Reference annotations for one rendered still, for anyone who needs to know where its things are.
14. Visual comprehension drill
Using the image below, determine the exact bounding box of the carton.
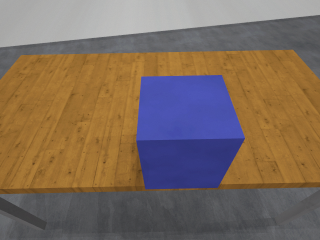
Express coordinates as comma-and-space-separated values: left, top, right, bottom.
136, 75, 245, 190

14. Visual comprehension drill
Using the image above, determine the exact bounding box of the table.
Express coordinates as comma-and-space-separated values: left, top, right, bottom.
0, 49, 320, 231

